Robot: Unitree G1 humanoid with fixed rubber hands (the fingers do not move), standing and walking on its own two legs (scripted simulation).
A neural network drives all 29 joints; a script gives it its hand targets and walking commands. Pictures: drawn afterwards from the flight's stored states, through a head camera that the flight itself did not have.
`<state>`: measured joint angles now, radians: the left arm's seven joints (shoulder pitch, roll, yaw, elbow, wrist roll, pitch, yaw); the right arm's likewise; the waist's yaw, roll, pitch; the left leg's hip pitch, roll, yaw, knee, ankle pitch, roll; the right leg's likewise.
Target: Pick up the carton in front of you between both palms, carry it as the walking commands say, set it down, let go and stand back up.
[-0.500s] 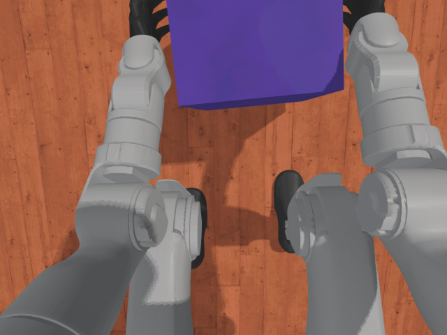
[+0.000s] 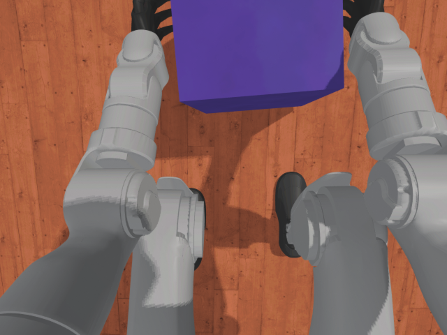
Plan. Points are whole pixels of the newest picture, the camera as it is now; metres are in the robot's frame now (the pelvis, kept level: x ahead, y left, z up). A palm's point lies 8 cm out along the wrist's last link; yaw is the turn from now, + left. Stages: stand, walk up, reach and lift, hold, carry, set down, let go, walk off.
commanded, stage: set down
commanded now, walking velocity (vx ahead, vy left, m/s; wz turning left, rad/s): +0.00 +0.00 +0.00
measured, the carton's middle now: (252, 44) +0.52 -0.04 -0.23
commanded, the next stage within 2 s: let go in 1.90 s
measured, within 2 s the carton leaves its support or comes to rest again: rests again in 0.20 s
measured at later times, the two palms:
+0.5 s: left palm (149, 32) +0.53 +0.11 -0.16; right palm (365, 22) +0.52 -0.20 -0.16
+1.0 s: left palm (119, 24) +0.54 +0.15 -0.14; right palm (397, 18) +0.52 -0.23 -0.15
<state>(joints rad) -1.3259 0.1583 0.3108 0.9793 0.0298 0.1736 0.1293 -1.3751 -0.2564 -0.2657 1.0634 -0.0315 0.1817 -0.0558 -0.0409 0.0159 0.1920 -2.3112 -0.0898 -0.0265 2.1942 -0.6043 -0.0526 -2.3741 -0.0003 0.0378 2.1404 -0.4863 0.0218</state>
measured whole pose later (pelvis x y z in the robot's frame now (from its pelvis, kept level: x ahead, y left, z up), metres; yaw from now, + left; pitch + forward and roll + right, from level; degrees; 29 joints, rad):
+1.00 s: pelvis +0.00 +0.00 +0.01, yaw -1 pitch +37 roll +1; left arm -1.31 0.33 0.07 0.96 -0.23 0.06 0.14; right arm -1.31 -0.41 -0.10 1.04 0.24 0.02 -0.09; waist -0.03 0.02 0.30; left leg -2.22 -0.09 -0.03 2.21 -0.63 -0.05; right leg -2.29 0.00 0.04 2.15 -0.51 0.03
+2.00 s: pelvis +0.04 -0.01 +0.26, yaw -1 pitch +46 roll +2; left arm -0.96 0.20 0.29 0.79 0.03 0.13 0.02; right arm -0.97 -0.25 -0.30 0.82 -0.04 0.12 0.01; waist -0.01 0.01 -0.12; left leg -1.60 -0.04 -0.04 1.20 -0.40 -0.03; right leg -1.66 0.01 0.03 1.17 -0.31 0.01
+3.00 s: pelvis +0.12 +0.00 +0.41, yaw -3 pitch -4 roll -1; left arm 0.21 0.21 0.04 0.43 0.01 0.12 -0.08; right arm 0.22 -0.21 -0.05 0.42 -0.02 0.13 0.08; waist 0.00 0.02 0.10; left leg -0.07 0.00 -0.05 0.44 -0.30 0.00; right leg -0.13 0.01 0.03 0.43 -0.23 0.01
